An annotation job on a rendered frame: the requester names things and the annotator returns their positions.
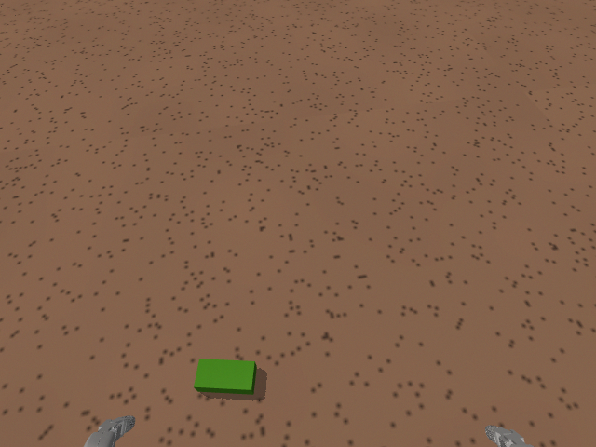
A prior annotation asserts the right robot hand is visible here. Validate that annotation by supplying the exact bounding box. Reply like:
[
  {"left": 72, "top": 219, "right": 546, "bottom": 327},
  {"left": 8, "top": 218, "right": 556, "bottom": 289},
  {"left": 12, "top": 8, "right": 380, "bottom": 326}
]
[{"left": 485, "top": 426, "right": 534, "bottom": 447}]

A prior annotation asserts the carton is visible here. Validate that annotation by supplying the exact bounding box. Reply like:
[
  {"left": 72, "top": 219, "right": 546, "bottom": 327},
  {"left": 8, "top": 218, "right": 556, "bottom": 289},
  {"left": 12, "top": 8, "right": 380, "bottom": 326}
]
[{"left": 194, "top": 359, "right": 257, "bottom": 395}]

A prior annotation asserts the left robot hand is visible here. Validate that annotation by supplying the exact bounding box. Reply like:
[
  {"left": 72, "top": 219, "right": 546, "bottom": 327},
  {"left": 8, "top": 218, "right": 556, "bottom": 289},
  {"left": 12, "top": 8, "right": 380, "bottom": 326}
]
[{"left": 84, "top": 415, "right": 135, "bottom": 447}]

